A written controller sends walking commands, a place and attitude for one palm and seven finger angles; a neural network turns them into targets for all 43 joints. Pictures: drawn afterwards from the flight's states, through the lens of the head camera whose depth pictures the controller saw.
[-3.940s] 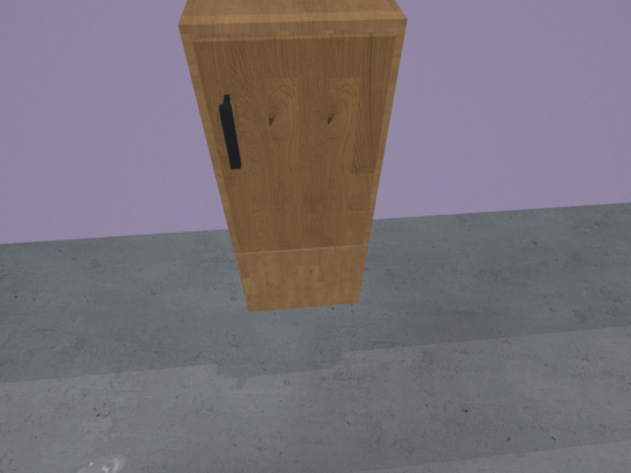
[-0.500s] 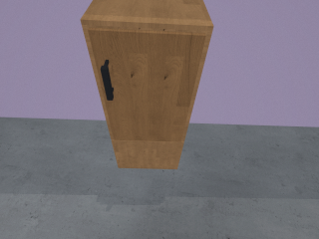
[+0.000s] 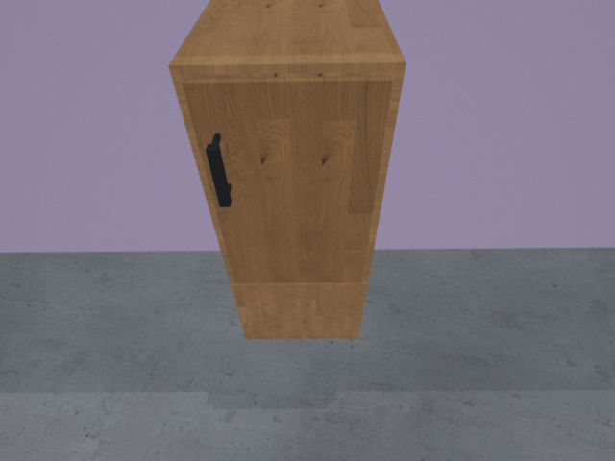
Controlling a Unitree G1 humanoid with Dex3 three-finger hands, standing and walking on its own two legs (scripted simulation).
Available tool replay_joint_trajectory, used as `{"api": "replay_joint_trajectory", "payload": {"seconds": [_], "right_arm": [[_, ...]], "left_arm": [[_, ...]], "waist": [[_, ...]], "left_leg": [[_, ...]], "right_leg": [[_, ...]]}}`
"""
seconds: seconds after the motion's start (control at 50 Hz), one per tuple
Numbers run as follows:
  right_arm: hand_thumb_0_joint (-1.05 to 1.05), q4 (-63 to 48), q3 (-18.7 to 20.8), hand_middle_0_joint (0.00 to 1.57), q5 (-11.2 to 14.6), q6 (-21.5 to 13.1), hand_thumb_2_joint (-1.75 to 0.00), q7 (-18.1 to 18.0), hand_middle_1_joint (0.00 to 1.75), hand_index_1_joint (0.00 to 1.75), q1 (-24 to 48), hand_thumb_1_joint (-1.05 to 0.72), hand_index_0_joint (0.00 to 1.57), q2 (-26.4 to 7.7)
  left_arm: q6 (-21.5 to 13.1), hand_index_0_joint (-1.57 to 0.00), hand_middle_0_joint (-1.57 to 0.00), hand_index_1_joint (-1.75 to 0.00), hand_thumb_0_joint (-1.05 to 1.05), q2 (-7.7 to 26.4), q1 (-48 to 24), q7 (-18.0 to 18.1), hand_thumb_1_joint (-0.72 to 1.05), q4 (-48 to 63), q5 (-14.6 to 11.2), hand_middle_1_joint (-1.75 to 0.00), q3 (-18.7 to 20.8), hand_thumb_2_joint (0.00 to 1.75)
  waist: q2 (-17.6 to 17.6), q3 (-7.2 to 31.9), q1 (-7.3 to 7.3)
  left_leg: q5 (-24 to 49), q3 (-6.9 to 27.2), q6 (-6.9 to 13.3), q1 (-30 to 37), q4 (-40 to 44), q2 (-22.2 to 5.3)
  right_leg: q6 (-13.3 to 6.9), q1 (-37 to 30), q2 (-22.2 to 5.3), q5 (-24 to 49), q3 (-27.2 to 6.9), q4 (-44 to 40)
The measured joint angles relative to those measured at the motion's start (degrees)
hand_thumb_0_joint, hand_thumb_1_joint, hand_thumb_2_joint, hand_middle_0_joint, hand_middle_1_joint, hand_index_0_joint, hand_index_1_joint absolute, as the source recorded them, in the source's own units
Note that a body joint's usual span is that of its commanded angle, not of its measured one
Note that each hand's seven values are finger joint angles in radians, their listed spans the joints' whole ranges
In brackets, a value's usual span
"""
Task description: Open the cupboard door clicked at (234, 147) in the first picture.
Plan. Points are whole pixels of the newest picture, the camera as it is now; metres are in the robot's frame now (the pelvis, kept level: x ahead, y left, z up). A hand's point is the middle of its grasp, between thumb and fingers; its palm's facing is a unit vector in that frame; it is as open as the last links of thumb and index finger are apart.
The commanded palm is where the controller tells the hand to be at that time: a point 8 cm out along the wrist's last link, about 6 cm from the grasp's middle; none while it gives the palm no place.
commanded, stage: look again from close up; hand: left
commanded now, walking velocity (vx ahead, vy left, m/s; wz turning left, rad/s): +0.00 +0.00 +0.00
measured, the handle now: (221, 171) +0.63 +0.21 +0.03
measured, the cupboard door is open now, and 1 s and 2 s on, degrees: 0 0 0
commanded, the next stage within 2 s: shuffle to correct the standing spot in 0.50 s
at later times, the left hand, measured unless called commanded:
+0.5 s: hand out of the picture -0.01 +0.14 -0.17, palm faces +0.05 -0.98 -0.18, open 7.4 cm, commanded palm none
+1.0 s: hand out of the picture +0.00 +0.14 -0.18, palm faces +0.08 -0.99 -0.15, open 7.4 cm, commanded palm none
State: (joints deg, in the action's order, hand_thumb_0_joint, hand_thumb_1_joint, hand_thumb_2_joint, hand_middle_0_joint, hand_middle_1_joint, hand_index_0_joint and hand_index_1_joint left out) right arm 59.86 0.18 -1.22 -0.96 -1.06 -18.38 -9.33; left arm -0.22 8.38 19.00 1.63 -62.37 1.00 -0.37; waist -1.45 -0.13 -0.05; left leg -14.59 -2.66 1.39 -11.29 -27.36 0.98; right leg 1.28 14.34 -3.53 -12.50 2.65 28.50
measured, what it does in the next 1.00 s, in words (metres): shifts its weight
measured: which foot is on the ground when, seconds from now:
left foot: down 0.00-1.00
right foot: down 0.00-1.00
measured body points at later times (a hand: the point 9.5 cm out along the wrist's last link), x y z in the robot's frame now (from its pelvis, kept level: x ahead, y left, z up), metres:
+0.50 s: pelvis +0.00 -0.02 +0.00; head +0.00 -0.03 +0.45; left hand -0.01 +0.19 -0.16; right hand -0.02 -0.23 -0.16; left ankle +0.00 +0.10 -0.74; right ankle +0.03 -0.13 -0.74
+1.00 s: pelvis +0.05 -0.02 -0.01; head +0.05 -0.02 +0.44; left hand +0.00 +0.19 -0.17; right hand +0.01 -0.23 -0.17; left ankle +0.00 +0.10 -0.74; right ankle +0.03 -0.13 -0.74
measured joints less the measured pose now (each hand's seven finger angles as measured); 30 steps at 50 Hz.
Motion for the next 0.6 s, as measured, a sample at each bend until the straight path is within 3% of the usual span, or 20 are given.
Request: {"api": "replay_joint_trajectory", "payload": {"seconds": [0.6], "right_arm": [[0.0,4.4,-0.4,0.19,0.1,-0.1,-0.9,-0.4,0.3,0.3,-1.0,-0.91,0.2,2.5]], "left_arm": [[-0.5,-0.2,-0.2,-0.3,0.0,-1.4,-0.7,0.2,0.91,-0.8,-0.3,-0.3,0.5,0.9]], "waist": [[1.0,-1.0,-0.01]], "left_leg": [[0.7,1.2,-2.3,0.9,1.4,-2.2]], "right_leg": [[-2.2,-1.1,2.2,0.4,1.4,-1.6]]}}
